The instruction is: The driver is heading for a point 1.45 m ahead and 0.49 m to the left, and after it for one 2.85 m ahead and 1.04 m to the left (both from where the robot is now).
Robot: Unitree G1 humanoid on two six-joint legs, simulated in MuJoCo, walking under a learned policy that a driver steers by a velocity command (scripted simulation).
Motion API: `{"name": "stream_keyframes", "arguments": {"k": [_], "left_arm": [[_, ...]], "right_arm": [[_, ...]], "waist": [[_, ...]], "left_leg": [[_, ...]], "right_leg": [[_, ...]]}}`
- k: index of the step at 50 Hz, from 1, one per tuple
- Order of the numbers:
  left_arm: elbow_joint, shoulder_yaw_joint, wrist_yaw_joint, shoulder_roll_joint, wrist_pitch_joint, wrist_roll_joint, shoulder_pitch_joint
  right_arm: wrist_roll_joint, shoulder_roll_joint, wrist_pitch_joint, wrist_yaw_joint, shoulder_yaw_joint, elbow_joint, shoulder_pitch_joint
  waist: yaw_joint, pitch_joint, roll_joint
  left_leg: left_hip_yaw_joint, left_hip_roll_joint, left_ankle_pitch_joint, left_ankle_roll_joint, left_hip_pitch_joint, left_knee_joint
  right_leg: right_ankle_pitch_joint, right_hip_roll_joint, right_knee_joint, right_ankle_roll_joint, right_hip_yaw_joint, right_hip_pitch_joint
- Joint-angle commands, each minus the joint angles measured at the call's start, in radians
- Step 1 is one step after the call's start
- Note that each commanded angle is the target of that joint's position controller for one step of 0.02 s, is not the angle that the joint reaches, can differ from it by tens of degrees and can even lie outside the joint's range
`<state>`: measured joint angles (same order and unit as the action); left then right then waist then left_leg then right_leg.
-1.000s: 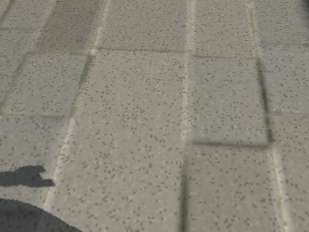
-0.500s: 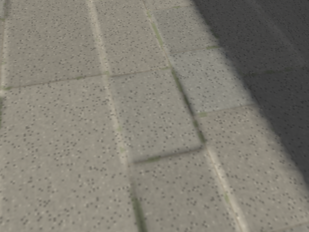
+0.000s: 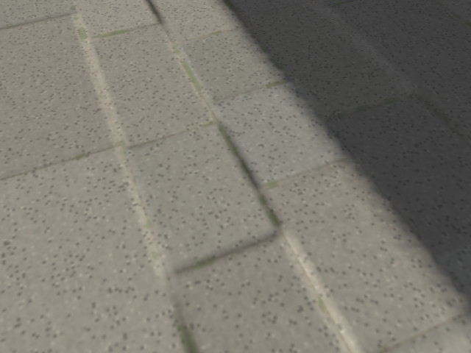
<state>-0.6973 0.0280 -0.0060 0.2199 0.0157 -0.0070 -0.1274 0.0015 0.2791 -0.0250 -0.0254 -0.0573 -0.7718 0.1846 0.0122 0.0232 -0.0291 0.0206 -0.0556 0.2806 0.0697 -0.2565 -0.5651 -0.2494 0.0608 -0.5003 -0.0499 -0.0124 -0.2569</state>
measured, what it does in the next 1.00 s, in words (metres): stands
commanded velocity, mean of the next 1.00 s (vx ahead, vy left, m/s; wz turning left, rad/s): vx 0.00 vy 0.00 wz -0.02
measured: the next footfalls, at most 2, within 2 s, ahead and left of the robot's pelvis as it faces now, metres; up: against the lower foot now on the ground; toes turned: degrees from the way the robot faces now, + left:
left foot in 1.82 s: +0.43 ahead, +0.15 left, +0.00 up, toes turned +2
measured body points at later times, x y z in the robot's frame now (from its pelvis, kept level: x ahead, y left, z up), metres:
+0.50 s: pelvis +0.00 +0.02 +0.00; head +0.01 +0.02 +0.45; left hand +0.09 +0.28 -0.13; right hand +0.09 -0.24 -0.13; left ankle -0.01 +0.15 -0.74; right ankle +0.01 -0.10 -0.74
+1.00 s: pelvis +0.00 +0.02 +0.00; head +0.01 +0.02 +0.45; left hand +0.05 +0.28 -0.15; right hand +0.04 -0.23 -0.15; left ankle -0.01 +0.15 -0.74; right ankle +0.01 -0.10 -0.74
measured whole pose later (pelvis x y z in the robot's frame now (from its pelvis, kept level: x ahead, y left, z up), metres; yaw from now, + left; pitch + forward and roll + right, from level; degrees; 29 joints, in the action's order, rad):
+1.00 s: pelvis +0.00 +0.02 +0.00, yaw +0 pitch -2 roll +0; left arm -1.08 0.04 -0.04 0.21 0.01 0.00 -0.18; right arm 0.00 0.22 0.01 -0.04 -0.02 -1.04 0.24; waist 0.00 0.04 0.00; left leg 0.00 -0.01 0.28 0.01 -0.17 -0.48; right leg -0.25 0.01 -0.48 0.00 -0.03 -0.20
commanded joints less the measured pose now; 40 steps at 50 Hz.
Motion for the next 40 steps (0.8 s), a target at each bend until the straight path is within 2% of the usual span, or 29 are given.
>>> {"name": "stream_keyframes", "arguments": {"k": [1, 2, 3, 4, 5, 7, 11, 17, 28, 40], "left_arm": [[0.019, 0.025, 0.002, 0.113, -0.023, -0.008, -0.027], [0.014, 0.033, 0.009, 0.123, -0.03, -0.013, -0.071], [0.008, 0.032, 0.007, 0.131, -0.028, -0.017, -0.021], [0.009, 0.036, 0.003, 0.137, -0.023, -0.012, 0.016], [0.006, 0.035, -0.003, 0.123, -0.016, -0.008, 0.026], [-0.006, 0.036, -0.008, 0.118, -0.003, -0.008, 0.011], [-0.043, 0.038, -0.011, 0.108, -0.005, -0.005, -0.007], [-0.107, 0.042, -0.018, 0.109, -0.009, -0.001, -0.032], [-0.22, 0.041, -0.03, 0.114, -0.009, 0.004, -0.05], [-0.315, 0.033, -0.034, 0.104, -0.009, 0.007, -0.055]], "right_arm": [[0.023, 0.126, 0.023, 0.0, -0.018, 0.044, 0.036], [0.011, 0.185, 0.024, 0.001, -0.035, 0.029, 0.017], [0.005, 0.13, 0.029, 0.009, -0.027, 0.031, -0.002], [0.013, 0.097, 0.035, 0.013, -0.016, 0.029, -0.012], [0.019, 0.09, 0.041, 0.012, -0.012, 0.024, -0.022], [0.017, 0.078, 0.054, 0.011, -0.006, 0.014, -0.014], [0.012, 0.08, 0.056, 0.001, -0.001, -0.009, 0.008], [0.009, 0.074, 0.054, -0.005, 0.005, -0.045, 0.016], [0.006, 0.059, 0.049, -0.007, 0.011, -0.131, 0.028], [0.004, 0.053, 0.045, -0.014, 0.018, -0.207, 0.056]], "waist": [[-0.006, -0.083, 0.05], [-0.064, -0.076, -0.073], [-0.025, -0.065, -0.073], [-0.016, -0.043, -0.06], [-0.018, -0.038, -0.059], [-0.016, -0.024, -0.05], [-0.008, -0.02, -0.002], [-0.007, -0.017, 0.031], [-0.01, -0.006, 0.028], [-0.011, 0.006, 0.028]], "left_leg": [[0.078, -0.071, -0.356, -0.05, 0.186, 0.175], [0.061, -0.079, -0.306, -0.087, 0.15, 0.111], [0.06, -0.058, -0.148, -0.103, 0.059, 0.137], [0.059, -0.048, -0.082, -0.094, 0.018, 0.158], [0.053, -0.04, -0.073, -0.08, 0.001, 0.165], [0.042, -0.03, -0.083, -0.067, 0.004, 0.159], [0.034, -0.02, -0.086, -0.066, 0.019, 0.146], [0.027, -0.009, -0.101, -0.07, 0.029, 0.145], [0.011, 0.011, -0.121, -0.072, 0.037, 0.16], [0.003, 0.023, -0.12, -0.073, 0.039, 0.172]], "right_leg": [[0.098, -0.172, 0.099, -0.056, -0.186, -0.023], [0.029, -0.104, 0.109, -0.02, -0.116, -0.024], [0.008, -0.076, 0.085, 0.011, -0.08, 0.038], [0.009, -0.075, 0.066, 0.015, -0.075, 0.055], [0.029, -0.081, 0.059, 0.009, -0.078, 0.064], [0.06, -0.085, 0.062, 0.001, -0.086, 0.053], [0.081, -0.086, 0.065, 0.005, -0.085, 0.046], [0.12, -0.086, 0.066, 0.018, -0.08, 0.059], [0.156, -0.087, 0.074, 0.022, -0.07, 0.083], [0.153, -0.082, 0.086, 0.025, -0.055, 0.083]]}}
Keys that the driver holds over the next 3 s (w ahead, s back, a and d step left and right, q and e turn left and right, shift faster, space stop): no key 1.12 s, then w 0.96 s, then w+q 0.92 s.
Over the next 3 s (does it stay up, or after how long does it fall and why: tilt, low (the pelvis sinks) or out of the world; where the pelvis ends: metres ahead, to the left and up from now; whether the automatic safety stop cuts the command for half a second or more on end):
stays up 0.86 0.15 -0.01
